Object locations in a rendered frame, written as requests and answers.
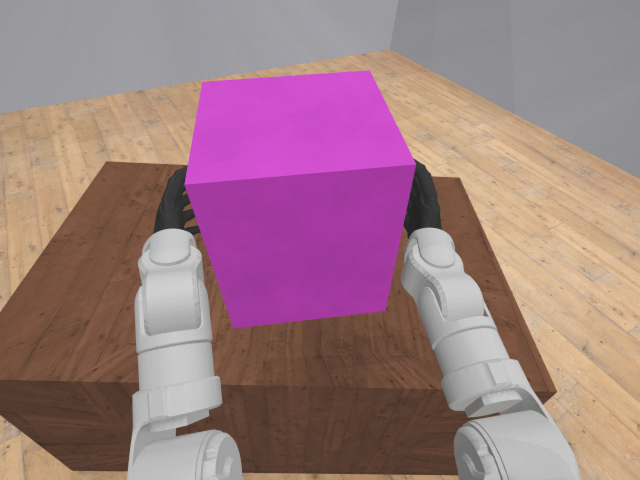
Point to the right robot upper arm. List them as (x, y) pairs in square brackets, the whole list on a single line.
[(516, 446)]

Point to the right robot forearm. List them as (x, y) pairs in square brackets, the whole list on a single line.
[(479, 377)]

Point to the robot right hand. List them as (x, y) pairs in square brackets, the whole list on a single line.
[(423, 208)]

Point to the left robot upper arm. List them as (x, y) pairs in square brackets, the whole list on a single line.
[(206, 455)]

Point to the left robot forearm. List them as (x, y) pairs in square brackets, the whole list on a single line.
[(177, 385)]

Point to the carton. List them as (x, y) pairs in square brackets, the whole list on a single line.
[(300, 186)]

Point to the pedestal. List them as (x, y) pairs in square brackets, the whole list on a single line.
[(355, 394)]

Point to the robot left hand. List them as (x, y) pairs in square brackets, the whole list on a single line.
[(170, 214)]

